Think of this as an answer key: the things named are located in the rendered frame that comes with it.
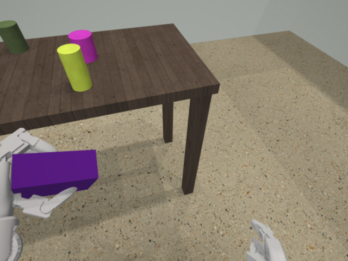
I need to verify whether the left robot hand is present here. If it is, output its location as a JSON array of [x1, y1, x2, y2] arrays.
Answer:
[[0, 128, 78, 219]]

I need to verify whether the table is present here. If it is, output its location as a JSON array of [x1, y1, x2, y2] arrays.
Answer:
[[0, 23, 220, 195]]

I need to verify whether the sponge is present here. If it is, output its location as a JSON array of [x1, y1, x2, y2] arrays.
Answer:
[[11, 150, 98, 199]]

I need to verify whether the right robot hand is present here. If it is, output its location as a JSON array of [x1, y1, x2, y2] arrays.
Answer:
[[246, 219, 288, 261]]

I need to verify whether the left robot forearm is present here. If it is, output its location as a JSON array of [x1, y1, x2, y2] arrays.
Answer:
[[0, 216, 23, 261]]

